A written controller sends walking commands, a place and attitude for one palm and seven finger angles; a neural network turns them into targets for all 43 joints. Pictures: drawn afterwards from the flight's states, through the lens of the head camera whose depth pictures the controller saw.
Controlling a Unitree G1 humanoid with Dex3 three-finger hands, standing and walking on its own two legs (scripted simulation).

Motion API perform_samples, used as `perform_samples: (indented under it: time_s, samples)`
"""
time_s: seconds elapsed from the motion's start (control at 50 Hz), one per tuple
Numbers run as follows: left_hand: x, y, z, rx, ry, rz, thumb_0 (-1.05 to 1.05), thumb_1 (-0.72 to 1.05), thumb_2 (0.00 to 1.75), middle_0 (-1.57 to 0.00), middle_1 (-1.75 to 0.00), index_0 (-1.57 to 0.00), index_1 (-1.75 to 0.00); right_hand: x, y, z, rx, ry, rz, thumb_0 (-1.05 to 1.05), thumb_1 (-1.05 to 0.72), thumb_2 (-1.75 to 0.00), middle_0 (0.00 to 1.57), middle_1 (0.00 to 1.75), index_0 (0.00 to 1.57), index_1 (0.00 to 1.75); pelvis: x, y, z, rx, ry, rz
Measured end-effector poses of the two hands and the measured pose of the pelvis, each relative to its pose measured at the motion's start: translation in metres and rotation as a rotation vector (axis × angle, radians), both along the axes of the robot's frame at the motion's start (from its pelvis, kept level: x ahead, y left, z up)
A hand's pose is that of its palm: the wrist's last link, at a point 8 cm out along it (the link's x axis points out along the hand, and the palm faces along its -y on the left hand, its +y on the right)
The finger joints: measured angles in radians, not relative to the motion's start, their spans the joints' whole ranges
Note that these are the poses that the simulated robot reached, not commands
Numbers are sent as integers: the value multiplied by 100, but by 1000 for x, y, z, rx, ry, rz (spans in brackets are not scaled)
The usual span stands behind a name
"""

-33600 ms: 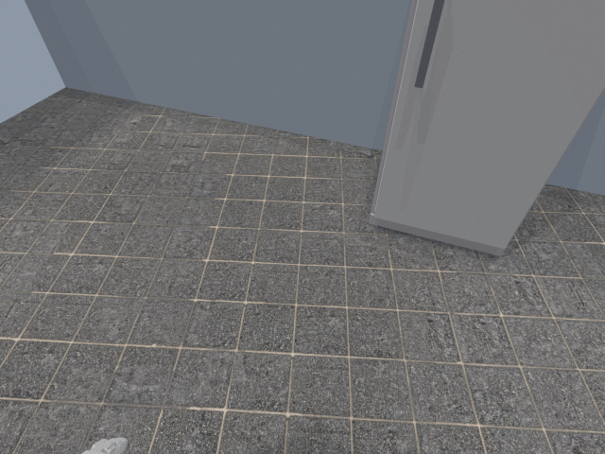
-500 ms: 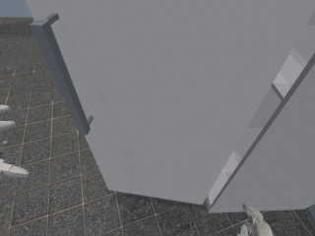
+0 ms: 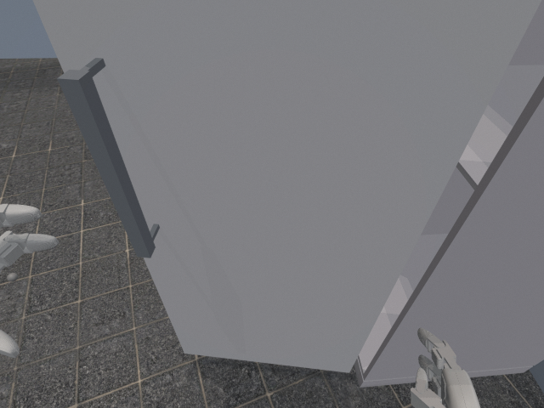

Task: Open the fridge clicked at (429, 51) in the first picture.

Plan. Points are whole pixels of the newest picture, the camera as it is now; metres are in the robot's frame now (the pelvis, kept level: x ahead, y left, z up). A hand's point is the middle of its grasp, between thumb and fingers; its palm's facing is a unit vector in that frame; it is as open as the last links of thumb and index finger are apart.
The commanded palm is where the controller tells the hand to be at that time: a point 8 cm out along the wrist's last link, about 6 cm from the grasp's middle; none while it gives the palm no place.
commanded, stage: draw the hand back to the body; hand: left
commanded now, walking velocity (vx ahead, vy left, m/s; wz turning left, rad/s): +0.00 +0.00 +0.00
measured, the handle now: (125, 174) +0.41 +0.27 +0.15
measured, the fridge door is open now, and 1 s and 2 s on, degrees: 79 79 79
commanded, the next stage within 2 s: step back with the hand held close in 1.18 s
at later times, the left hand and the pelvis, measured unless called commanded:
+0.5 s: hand (16, 281) +0.20 +0.30 +0.16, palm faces +0.53 -0.76 -0.37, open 11.8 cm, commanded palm +0.15 +0.33 +0.18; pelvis +0.00 +0.00 +0.01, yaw +1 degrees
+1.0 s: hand (69, 284) +0.20 +0.24 +0.17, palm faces +0.45 -0.80 -0.40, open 7.6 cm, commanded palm +0.15 +0.28 +0.19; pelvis +0.02 -0.03 +0.02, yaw +0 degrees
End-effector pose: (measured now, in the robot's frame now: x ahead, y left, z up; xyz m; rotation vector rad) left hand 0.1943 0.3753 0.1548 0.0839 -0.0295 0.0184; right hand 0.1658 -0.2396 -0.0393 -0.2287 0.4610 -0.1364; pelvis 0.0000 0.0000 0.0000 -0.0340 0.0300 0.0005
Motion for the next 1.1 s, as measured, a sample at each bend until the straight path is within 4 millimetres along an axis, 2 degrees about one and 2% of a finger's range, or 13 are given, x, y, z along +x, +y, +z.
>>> perform_samples:
  time_s: [0.12, 0.14, 0.24, 0.38, 0.46, 0.56, 0.68, 0.78, 0.94, 1.1]
  samples:
    - [-28, -6, -18, -40, 27, 66, -2, -51, 21, -25, -114, -25, -113, 8, 13, -3, -14, 10, 49, 1, -91, -90, 20, 30, 21, 30, -4, 7, 0, -7, -16, 22]
    - [-30, -8, -18, 11, 38, 107, -2, -50, 22, -25, -113, -25, -112, 9, 16, -3, -25, 17, 66, 1, -91, -90, 20, 30, 21, 30, -5, 7, 0, -8, -21, 27]
    - [-35, -20, -10, 183, -1, 377, -2, -38, 28, -25, -106, -25, -106, 12, 34, -5, -36, 53, 124, 1, -91, -90, 20, 30, 21, 30, -9, 8, 4, 1, -38, 39]
    - [-41, -37, 19, 305, -101, 500, -1, -16, 38, -24, -93, -24, -93, 11, 46, -16, 27, 102, 101, 1, -90, -90, 20, 30, 21, 30, -3, 8, 9, 15, -56, 24]
    - [-39, -39, 26, 341, -108, 528, -1, -2, 45, -24, -85, -24, -84, 8, 42, -24, 49, 150, 79, 1, -90, -90, 20, 30, 21, 30, 2, 5, 11, 23, -67, 17]
    - [-32, -50, 21, 340, -71, 523, -1, 16, 54, -23, -74, -23, -74, 6, 27, -29, 44, 193, 52, 1, -90, -90, 20, 30, 21, 30, 7, 0, 13, 29, -77, 11]
    - [-29, -76, 28, 346, -98, 465, 0, 37, 64, -22, -61, -23, -61, 10, 6, -25, 20, 188, 24, 1, -91, -90, 20, 30, 21, 30, 14, -9, 15, 34, -83, 6]
    - [-31, -88, 39, 370, -133, 442, 0, 55, 73, -22, -51, -22, -51, 21, -6, -19, 17, 161, 10, 1, -91, -90, 20, 30, 21, 30, 17, -17, 16, 35, -90, 3]
    - [-34, -100, 35, 366, -102, 438, 1, 79, 84, -21, -37, -21, -36, 33, -9, -17, 29, 150, 23, 1, -91, -90, 20, 30, 21, 30, 18, -26, 16, 37, -92, 4]
    - [-37, -103, 35, 358, -95, 457, 1, 87, 88, -21, -32, -21, -32, 35, -5, -20, 34, 168, 46, 1, -91, -90, 20, 30, 21, 30, 18, -31, 17, 38, -100, 11]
